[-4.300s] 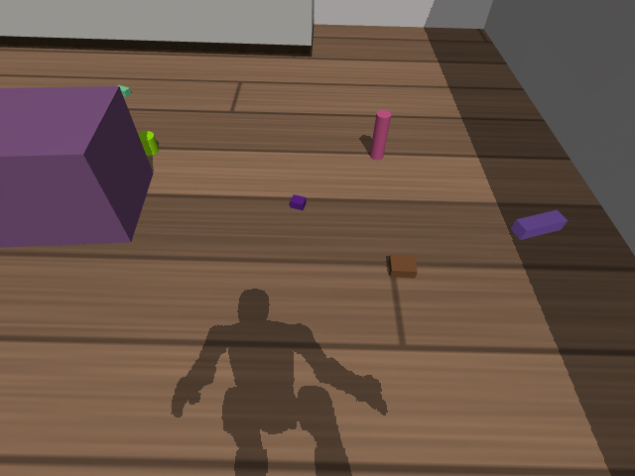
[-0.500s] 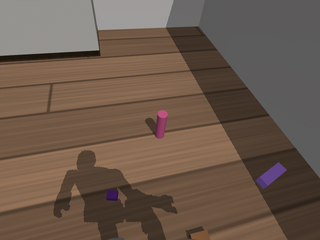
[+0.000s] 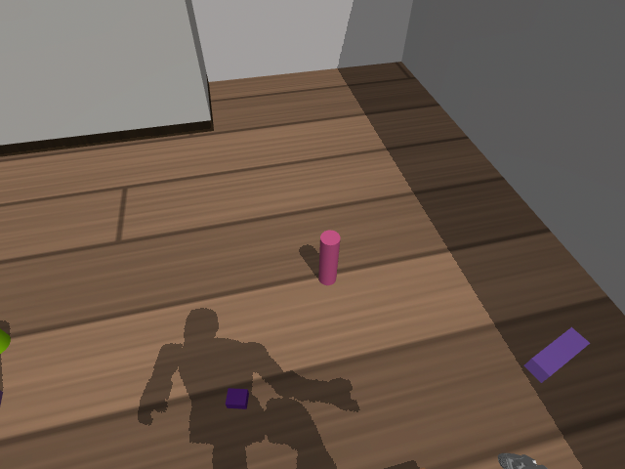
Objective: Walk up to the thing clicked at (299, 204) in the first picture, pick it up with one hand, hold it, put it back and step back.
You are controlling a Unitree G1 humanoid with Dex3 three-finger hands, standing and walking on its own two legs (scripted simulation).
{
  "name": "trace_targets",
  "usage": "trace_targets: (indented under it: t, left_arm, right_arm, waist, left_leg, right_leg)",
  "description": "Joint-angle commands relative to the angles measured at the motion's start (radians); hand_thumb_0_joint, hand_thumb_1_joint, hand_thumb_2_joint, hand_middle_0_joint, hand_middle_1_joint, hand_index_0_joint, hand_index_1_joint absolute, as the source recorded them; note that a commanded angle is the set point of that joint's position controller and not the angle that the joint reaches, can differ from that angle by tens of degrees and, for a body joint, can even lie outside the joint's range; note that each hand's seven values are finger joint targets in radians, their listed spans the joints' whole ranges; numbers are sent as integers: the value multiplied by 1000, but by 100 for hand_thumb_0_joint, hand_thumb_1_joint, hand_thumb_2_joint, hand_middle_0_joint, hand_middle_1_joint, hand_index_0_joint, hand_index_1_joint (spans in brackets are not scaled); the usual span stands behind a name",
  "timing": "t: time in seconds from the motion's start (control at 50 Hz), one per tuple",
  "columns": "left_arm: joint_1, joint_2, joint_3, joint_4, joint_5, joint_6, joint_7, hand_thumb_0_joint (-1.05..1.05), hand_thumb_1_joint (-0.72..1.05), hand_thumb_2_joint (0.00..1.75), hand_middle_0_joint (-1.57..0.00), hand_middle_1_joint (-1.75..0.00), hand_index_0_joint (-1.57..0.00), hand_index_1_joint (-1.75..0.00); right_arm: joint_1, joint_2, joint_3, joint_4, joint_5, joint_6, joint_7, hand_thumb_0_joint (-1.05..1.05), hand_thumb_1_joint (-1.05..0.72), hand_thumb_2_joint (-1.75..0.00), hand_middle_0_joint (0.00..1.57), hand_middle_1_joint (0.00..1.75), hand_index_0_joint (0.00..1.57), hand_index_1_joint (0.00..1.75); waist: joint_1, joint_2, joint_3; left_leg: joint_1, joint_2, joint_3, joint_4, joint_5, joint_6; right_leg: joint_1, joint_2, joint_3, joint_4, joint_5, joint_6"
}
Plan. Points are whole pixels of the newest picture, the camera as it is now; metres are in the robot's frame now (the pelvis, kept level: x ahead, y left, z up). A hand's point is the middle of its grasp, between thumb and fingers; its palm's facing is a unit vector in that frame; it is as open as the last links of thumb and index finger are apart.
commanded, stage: walk up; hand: left
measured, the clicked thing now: (237, 398) +0.44 +0.23 -0.76
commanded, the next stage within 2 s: none
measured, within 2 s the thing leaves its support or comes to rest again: neither
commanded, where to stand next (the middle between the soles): +0.06 -0.01 m, yaw +0 degrees
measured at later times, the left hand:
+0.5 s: hand out of the picture +0.10 +0.25 -0.15, palm faces -0.02 -0.94 -0.33, open 7.4 cm
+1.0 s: hand out of the picture +0.09 +0.26 -0.17, palm faces +0.00 -0.93 -0.36, open 7.4 cm
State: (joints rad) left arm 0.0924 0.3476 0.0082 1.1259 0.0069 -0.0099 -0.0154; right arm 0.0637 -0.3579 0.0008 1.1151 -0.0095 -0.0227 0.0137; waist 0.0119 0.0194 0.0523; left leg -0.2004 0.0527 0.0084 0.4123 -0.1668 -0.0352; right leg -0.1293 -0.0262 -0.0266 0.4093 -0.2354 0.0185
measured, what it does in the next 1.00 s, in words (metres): stands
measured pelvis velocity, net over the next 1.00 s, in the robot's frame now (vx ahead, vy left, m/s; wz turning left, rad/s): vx -0.02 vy -0.02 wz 0.00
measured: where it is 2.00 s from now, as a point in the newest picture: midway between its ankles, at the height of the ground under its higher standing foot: outside the picture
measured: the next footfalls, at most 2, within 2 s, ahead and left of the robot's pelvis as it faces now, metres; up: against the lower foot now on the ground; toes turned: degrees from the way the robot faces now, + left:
right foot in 1.14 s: -0.03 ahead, -0.19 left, +0.00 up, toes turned +0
left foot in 1.58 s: +0.04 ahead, +0.15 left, +0.00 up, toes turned +6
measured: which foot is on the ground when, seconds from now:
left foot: down 0.00-1.00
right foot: down 0.00-0.94, up 0.96-1.00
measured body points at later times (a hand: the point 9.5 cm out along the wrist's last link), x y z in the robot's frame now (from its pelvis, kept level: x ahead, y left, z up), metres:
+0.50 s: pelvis +0.01 +0.00 +0.00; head +0.02 +0.00 +0.45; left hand +0.10 +0.30 -0.13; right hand +0.08 -0.30 -0.13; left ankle +0.04 +0.14 -0.74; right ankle -0.01 -0.13 -0.74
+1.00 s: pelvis -0.02 -0.02 -0.01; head +0.05 +0.00 +0.43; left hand +0.09 +0.31 -0.14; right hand +0.09 -0.33 -0.13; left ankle +0.04 +0.14 -0.74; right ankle -0.03 -0.13 -0.72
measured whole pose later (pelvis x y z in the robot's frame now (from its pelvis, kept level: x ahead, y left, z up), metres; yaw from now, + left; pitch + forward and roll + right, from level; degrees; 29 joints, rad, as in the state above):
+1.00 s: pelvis -0.02 -0.02 -0.01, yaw +0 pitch -1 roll +0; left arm 0.04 0.41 0.08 0.99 0.02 0.08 -0.02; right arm 0.04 -0.37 -0.04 1.04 -0.01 0.00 -0.03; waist 0.01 -0.04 0.17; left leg -0.30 0.06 0.00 0.48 -0.17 -0.04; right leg -0.31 0.00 0.00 0.73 -0.40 -0.01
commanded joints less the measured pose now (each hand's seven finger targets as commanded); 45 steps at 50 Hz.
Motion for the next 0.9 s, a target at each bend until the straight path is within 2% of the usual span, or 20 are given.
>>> trace_targets:
  t: [0.0, 0.06, 0.16, 0.26, 0.58, 0.68, 0.78, 0.8, 0.82, 0.84, 0.86, 0.88]
  left_arm:
    - [-45, 220, 47, -46, -5, -15, 12, 0, 90, 90, -20, -30, -20, -30]
    - [-51, 221, 49, -43, -3, -12, 14, 0, 90, 90, -20, -30, -20, -30]
    - [-67, 214, 48, -46, -2, -6, 13, 0, 90, 90, -20, -30, -20, -30]
    - [-61, 210, 47, -41, -3, -4, 11, 0, 90, 90, -20, -30, -20, -30]
    - [-61, 206, 52, -36, 0, -2, 11, 0, 90, 90, -20, -30, -20, -30]
    - [-55, 206, 54, -38, -1, -3, 13, 0, 90, 90, -20, -30, -20, -30]
    - [-51, 206, 55, -43, 2, -4, 14, 0, 90, 90, -20, -30, -20, -30]
    - [-55, 286, 105, -84, 7, 31, 12, 0, 90, 90, -20, -30, -20, -30]
    - [-38, 269, 105, -105, -1, 43, 13, 0, 90, 90, -20, -30, -20, -30]
    - [-26, 253, 105, -120, -2, 50, 13, 0, 90, 90, -20, -30, -20, -30]
    - [-25, 244, 106, -140, 1, 55, 12, 0, 90, 90, -20, -30, -20, -30]
    - [-33, 231, 107, -161, 2, 61, 9, 0, 90, 90, -20, -30, -20, -30]
  right_arm:
    - [-37, -211, -40, -44, 4, -23, -19, 0, -90, -90, 20, 30, 20, 30]
    - [-38, -211, -43, -36, 2, -21, -22, 0, -90, -90, 20, 30, 20, 30]
    - [-40, -211, -40, -28, 1, -21, -23, 0, -90, -90, 20, 30, 20, 30]
    - [-35, -213, -38, -23, 1, -23, -24, 0, -90, -90, 20, 30, 20, 30]
    - [-16, -208, -39, -22, 2, -20, -26, 0, -90, -90, 20, 30, 20, 30]
    - [-23, -204, -39, -29, 1, -18, -25, 0, -90, -90, 20, 30, 20, 30]
    - [-23, -207, -43, -29, 1, -15, -25, 0, -90, -90, 20, 30, 20, 30]
    - [-22, -274, -64, -37, 9, 0, -48, 0, -90, -90, 20, 30, 20, 30]
    - [1, -270, -65, -50, 18, 4, -57, 0, -90, -90, 20, 30, 20, 30]
    - [16, -272, -71, -55, 19, 6, -60, 0, -90, -90, 20, 30, 20, 30]
    - [28, -282, -79, -65, 19, 7, -63, 0, -90, -90, 20, 30, 20, 30]
    - [38, -294, -86, -77, 18, 8, -66, 0, -90, -90, 20, 30, 20, 30]
  waist:
    - [-10, -34, -94]
    - [-12, -29, -106]
    - [-12, -2, -88]
    - [-11, 4, -83]
    - [-20, -39, -99]
    - [-19, -30, -75]
    - [-20, -28, -90]
    - [-14, -93, 27]
    - [-15, -76, -17]
    - [-16, -62, -40]
    - [-21, -33, -93]
    - [-30, 1, -145]
  left_leg:
    - [87, 77, -69, -70, 144, 46]
    - [85, 80, -64, -75, 175, 47]
    - [66, 80, -66, -101, 119, 44]
    - [67, 80, -70, -117, 110, 45]
    - [104, 78, -62, -102, 152, 46]
    - [102, 75, -61, -101, 162, 41]
    - [107, 76, -59, -102, 160, 45]
    - [25, 87, -75, 0, 435, 66]
    - [42, 98, -66, 35, 534, 75]
    - [60, 111, -68, 39, 560, 84]
    - [83, 126, -82, 49, 593, 105]
    - [94, 159, -120, 43, 608, 138]
  right_leg:
    - [-13, -103, 88, -116, 123, -40]
    - [15, -101, 77, -113, 160, -39]
    - [9, -98, 80, -120, 118, -38]
    - [14, -94, 79, -121, 115, -37]
    - [11, -94, 78, -131, 139, -34]
    - [-4, -91, 76, -133, 146, -31]
    - [14, -93, 74, -137, 156, -32]
    - [-62, -82, 57, -12, 395, -38]
    - [-56, -77, 41, 24, 421, -41]
    - [-56, -68, 24, 40, 403, -41]
    - [-55, -60, 23, 76, 383, -45]
    - [-59, -40, 18, 151, 329, -46]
